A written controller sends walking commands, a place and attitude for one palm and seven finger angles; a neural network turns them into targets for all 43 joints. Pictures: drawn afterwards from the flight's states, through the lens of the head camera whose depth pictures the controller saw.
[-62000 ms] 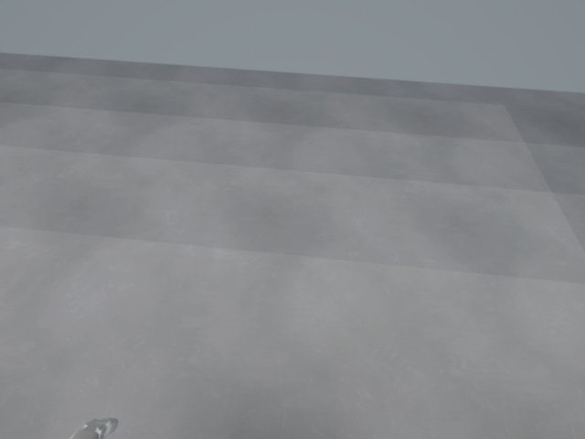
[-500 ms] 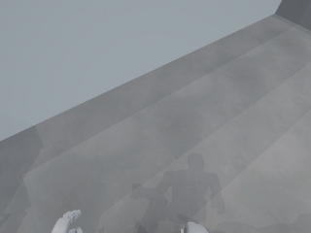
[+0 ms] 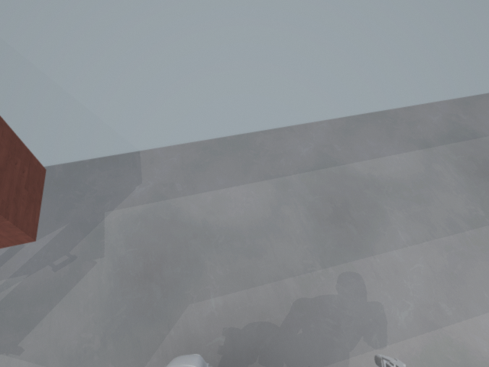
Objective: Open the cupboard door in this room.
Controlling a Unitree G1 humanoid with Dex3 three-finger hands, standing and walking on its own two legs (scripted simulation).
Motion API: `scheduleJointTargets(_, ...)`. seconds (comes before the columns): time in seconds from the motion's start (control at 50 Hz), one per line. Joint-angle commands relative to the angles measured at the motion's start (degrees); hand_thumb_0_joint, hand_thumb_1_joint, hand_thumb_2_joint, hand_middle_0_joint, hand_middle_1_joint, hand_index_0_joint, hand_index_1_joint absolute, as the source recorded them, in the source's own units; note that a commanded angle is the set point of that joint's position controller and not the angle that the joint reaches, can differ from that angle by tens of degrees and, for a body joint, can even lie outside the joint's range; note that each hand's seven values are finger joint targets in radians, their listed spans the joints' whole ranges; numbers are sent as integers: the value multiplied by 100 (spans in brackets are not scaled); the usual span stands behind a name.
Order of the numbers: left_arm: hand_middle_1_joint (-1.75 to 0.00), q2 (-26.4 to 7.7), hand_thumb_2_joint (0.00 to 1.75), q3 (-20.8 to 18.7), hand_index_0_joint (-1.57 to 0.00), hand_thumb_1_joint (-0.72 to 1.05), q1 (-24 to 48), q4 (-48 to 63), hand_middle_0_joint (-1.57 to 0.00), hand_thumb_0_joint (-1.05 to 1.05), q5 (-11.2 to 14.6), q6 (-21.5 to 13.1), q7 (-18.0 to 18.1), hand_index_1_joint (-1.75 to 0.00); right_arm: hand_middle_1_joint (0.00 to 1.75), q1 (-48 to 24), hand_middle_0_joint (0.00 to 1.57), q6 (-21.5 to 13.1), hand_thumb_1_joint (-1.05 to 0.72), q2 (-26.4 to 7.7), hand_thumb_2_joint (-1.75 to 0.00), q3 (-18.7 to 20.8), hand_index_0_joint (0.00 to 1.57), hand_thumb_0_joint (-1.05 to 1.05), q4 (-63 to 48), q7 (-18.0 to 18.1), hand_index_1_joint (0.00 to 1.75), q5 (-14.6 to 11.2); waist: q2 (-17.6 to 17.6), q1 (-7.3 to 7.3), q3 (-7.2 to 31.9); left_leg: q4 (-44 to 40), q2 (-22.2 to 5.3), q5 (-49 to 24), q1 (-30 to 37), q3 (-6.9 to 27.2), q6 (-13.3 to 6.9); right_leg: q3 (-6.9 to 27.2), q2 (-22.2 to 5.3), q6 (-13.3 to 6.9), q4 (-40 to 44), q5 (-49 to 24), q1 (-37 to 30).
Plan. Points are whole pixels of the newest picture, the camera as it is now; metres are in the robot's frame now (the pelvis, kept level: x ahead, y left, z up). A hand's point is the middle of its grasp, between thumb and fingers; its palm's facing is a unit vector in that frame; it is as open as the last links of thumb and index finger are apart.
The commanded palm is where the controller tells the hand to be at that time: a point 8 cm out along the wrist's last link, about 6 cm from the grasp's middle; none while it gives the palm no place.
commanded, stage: turn to face it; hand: left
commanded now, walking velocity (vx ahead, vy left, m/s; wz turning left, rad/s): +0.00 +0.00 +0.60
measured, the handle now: out of the picture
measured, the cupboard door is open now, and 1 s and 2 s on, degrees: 42 42 42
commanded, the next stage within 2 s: take the last steps up to it in 1.50 s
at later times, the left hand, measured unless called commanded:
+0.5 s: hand out of the picture +0.08 +0.20 -0.15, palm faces +0.23 -0.93 -0.28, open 7.4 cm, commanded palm none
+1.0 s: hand out of the picture -0.07 +0.23 -0.17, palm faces +0.57 -0.78 -0.26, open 7.4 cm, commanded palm none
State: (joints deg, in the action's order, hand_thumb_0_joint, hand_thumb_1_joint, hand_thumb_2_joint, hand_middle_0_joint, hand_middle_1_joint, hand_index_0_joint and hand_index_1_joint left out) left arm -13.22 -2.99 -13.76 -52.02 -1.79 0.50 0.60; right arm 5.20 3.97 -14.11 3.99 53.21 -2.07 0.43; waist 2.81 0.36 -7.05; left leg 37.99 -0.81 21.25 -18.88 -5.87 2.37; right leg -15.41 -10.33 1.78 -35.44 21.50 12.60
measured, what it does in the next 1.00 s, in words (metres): steps on the spot, turning left: left foot, then right foot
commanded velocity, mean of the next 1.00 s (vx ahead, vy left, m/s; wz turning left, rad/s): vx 0.00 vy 0.00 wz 0.60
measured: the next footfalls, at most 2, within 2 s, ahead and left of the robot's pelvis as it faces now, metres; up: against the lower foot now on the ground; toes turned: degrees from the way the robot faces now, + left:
left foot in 0.02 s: +0.05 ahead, +0.12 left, +0.00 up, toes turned +6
right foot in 0.46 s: +0.07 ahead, -0.13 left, +0.00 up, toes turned +12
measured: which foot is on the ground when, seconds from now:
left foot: up 0.00-0.00, down 0.02-0.46, up 0.48-0.84, down 0.86-1.00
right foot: down 0.00-0.02, up 0.04-0.44, down 0.46-0.86, up 0.88-1.00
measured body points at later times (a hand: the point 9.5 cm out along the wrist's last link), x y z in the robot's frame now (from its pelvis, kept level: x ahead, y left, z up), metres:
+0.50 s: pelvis +0.01 -0.02 +0.00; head +0.06 -0.03 +0.44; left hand +0.07 +0.25 -0.12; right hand +0.13 -0.25 -0.16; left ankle +0.00 +0.11 -0.71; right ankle +0.03 -0.13 -0.73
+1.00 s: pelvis +0.00 +0.01 +0.00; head +0.03 +0.06 +0.45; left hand -0.10 +0.27 -0.15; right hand +0.25 -0.15 -0.12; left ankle -0.04 +0.09 -0.73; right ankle +0.06 -0.14 -0.65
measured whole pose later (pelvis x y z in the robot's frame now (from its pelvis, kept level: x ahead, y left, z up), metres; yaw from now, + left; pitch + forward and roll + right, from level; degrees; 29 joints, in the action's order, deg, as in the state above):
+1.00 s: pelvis +0.00 +0.01 +0.00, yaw +34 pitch +0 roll -1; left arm -16.0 -4.5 -11.0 -53.5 -1.4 3.7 0.6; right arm 6.3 1.6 -13.2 3.2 51.5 -0.3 1.1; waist 2.9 0.7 -6.0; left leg 33.5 0.9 16.8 -17.3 -2.4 -2.6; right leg -2.6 -6.5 4.8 -64.5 26.9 26.9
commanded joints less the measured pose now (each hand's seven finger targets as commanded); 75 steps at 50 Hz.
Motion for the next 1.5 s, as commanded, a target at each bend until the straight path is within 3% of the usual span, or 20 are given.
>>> scheduleJointTargets(0.0, -30, -489, 90, -175, -20, 90, 287, 784, -20, 0, 116, -22, 5, -30, 30, 1216, 20, -252, -90, -1676, -90, 424, 20, 0, -299, 105, 30, 95, -2286, -715, 1569, -1620, -2410, -4443, 2360, 3098, -1499, 599, 265, 366, -2629, 1898, 2252)
scheduleJointTargets(0.02, -30, -650, 90, -187, -20, 90, 565, 863, -20, 0, 48, 64, 64, -30, 30, 1376, 20, -232, -90, -1622, -90, 394, 20, 0, -208, 147, 30, 82, -1381, -722, 1558, -1580, -2474, -3750, 2002, 2858, -1682, 1268, 244, 262, -3075, 1738, 2254)
scheduleJointTargets(0.14, -30, -585, 90, -241, -20, 90, 243, 348, -20, 0, 46, 119, -9, -30, 30, 348, 20, -349, -90, -1054, -90, 199, 20, 0, -517, 267, 30, 79, -917, -71, 928, -1900, -1251, -2775, 990, 1817, -1123, 1589, 385, 364, -3044, 47, 1995)
scheduleJointTargets(0.38, -30, -488, 90, -200, -20, 90, 132, 552, -20, 0, 117, -9, 55, -30, 30, 288, 20, -236, -90, -1014, -90, 316, 20, 0, -518, 231, 30, 87, -1101, 34, 1066, -1285, -901, -2556, 321, 2570, -1036, 1362, 1026, 210, 172, -277, 135)
scheduleJointTargets(0.4, -30, -557, 90, -233, -20, 90, -75, 500, -20, 0, 122, -55, 82, -30, 30, 221, 20, -231, -90, -902, -90, 306, 20, 0, -549, 224, 30, 52, -963, 150, 1138, -1017, -696, -2222, -116, 2502, -837, 1408, 912, 162, 993, -789, -577)
scheduleJointTargets(0.44, -30, -1308, 90, -362, -20, 90, -297, 498, -20, 0, -11, -139, 148, -30, 30, 268, 20, -261, -90, -345, -90, 230, 20, 0, -704, 159, 30, -20, 1501, 287, 1119, 1265, 685, 1161, -1733, 824, -8, 3661, -1537, -817, 2008, -1624, -1517)
scheduleJointTargets(0.48, -30, -1006, 90, -304, -20, 90, 109, 589, -20, 0, 57, -113, 201, -30, 30, 272, 20, -149, -90, -547, -90, 302, 20, 0, -557, 156, 30, 44, 1224, 68, 1007, 3064, 218, 1143, -1626, 1087, -19, 3256, -1529, -1132, 1833, -2144, -747)
scheduleJointTargets(0.52, -30, -679, 90, -182, -20, 90, 515, 654, -20, 0, 73, -127, 166, -30, 30, 294, 20, -80, -90, -424, -90, 241, 20, 0, -365, 66, 30, 59, 696, -170, 658, 3474, 13, 340, -1582, 881, 100, 1990, -878, -854, 1603, -2595, -474)
scheduleJointTargets(0.72, -30, -1072, 90, -334, -20, 90, -249, 348, -20, 0, 5, -124, 123, -30, 30, -297, 20, -144, -90, -175, -90, 66, 20, 0, -458, -2, 30, 0, 953, 244, 827, 624, 65, 576, -719, -21, 88, 1082, -1088, -772, 975, -4080, -1167)
scheduleJointTargets(0.8, -30, -1143, 90, -370, -20, 90, -56, 373, -20, 0, 84, -97, 65, -30, 30, 420, 20, -230, -90, -477, -90, 148, 20, 0, -339, 28, 30, 36, 587, -239, 1274, -1184, 130, -909, 945, -107, -121, 510, -953, -267, -293, -3715, -480)
scheduleJointTargets(0.82, -30, -893, 90, -344, -20, 90, -39, 531, -20, 0, 117, -73, 23, -30, 30, 778, 20, -285, -90, -1058, -90, 289, 20, 0, -298, 62, 30, 90, -696, -459, 1608, -1395, -955, -2426, 2125, 1254, -622, 282, -446, 98, -1468, -1982, 825)
scheduleJointTargets(0.84, -30, -481, 90, -176, -20, 90, 305, 808, -20, 0, 127, -49, 2, -30, 30, 1244, 20, -276, -90, -1635, -90, 426, 20, 0, -232, 114, 30, 94, -2198, -707, 1629, -1505, -2373, -5050, 2514, 3051, -1555, 565, 271, 358, -2677, 1825, 2171)
scheduleJointTargets(0.86, -30, -604, 90, -180, -20, 90, 714, 858, -20, 0, 52, 55, 86, -30, 30, 1492, 20, -256, -90, -1523, -90, 377, 20, 0, -81, 175, 30, 76, -1529, -779, 1640, -1468, -2355, -4689, 2239, 2832, -1685, 1307, 247, 262, -3068, 1748, 2214)
scheduleJointTargets(0.96, -30, -578, 90, -237, -20, 90, 395, 412, -20, 0, 52, 133, -4, -30, 30, 366, 20, -334, -90, -1044, -90, 199, 20, 0, -436, 273, 30, 87, -1099, -118, 847, -1885, -1249, -2919, 977, 1801, -1104, 1570, 357, 343, -3146, 122, 1964)
scheduleJointTargets(1.14, -30, -456, 90, -182, -20, 90, 662, 610, -20, 0, 79, 86, 22, -30, 30, 568, 20, -292, -90, -1034, -90, 263, 20, 0, -397, 243, 30, 115, -1092, -209, 962, -1720, -1092, -2574, 971, 2324, -1205, 1481, 747, 336, -1432, 299, 1397)
scheduleJointTargets(1.24, -30, -472, 90, -198, -20, 90, 58, 490, -20, 0, 126, -43, 75, -30, 30, 343, 20, -239, -90, -890, -90, 274, 20, 0, -452, 247, 30, 64, -1138, 56, 1165, -1100, -777, -2776, 299, 2501, -939, 1318, 1007, 181, 672, -618, -239)
scheduleJointTargets(1.26, -30, -650, 90, -243, -20, 90, -135, 437, -20, 0, 108, -95, 106, -30, 30, 361, 20, -245, -90, -729, -90, 248, 20, 0, -461, 225, 30, 24, -674, 155, 1223, -747, -520, -2125, -264, 2331, -684, 1618, 654, 79, 1353, -1026, -1001)
scheduleJointTargets(1.3, -30, -1288, 90, -312, -20, 90, -294, 413, -20, 0, -8, -137, 141, -30, 30, 303, 20, -255, -90, -364, -90, 207, 20, 0, -616, 167, 30, 6, 1200, 239, 1070, 1719, 599, 1455, -1470, 871, -63, 3542, -1762, -1025, 1846, -2349, -1189)
scheduleJointTargets(1.38, -30, -626, 90, -159, -20, 90, 429, 502, -20, 0, 76, -160, 156, -30, 30, 448, 20, -64, -90, -341, -90, 204, 20, 0, -170, 95, 30, 46, 704, -175, 623, 3344, 49, 261, -1371, 958, 50, 2074, -755, -813, 1680, -2588, -359)
scheduleJointTargets(1.48, -30, -711, 90, -197, -20, 90, -260, 203, -20, 0, 35, -213, 152, -30, 30, 22, 20, -106, -90, -117, -90, 77, 20, 0, -106, 103, 30, 14, 655, 139, 800, 1900, 66, 518, -1101, 528, 140, 1631, -764, -830, 1396, -3886, -1132)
